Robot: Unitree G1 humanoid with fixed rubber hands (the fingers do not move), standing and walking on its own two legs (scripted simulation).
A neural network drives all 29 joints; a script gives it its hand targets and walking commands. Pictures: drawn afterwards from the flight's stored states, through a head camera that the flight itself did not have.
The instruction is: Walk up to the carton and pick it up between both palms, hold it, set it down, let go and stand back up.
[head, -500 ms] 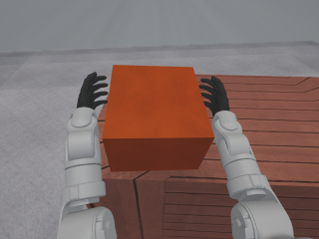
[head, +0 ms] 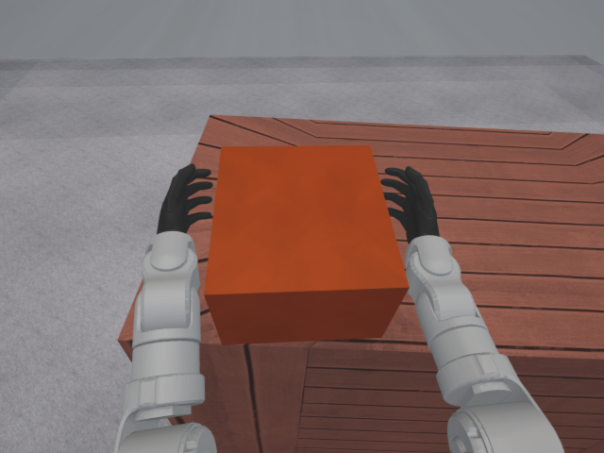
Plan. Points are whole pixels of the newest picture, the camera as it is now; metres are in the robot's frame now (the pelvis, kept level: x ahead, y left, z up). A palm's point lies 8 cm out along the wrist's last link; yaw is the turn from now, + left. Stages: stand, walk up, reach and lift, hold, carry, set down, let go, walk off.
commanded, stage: set down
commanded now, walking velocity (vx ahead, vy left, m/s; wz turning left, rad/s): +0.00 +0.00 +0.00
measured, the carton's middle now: (299, 240) +0.38 -0.01 +0.09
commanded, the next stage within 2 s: none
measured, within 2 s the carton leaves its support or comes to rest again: neither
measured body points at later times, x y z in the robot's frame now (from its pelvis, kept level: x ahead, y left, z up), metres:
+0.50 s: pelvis -0.02 +0.00 +0.00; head -0.04 +0.03 +0.45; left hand +0.38 +0.15 +0.12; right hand +0.35 -0.17 +0.12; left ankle -0.01 +0.10 -0.75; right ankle -0.01 -0.11 -0.75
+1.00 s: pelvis +0.00 +0.00 +0.00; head +0.02 +0.02 +0.45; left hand +0.42 +0.15 +0.08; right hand +0.39 -0.17 +0.09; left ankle -0.01 +0.10 -0.75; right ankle -0.01 -0.11 -0.75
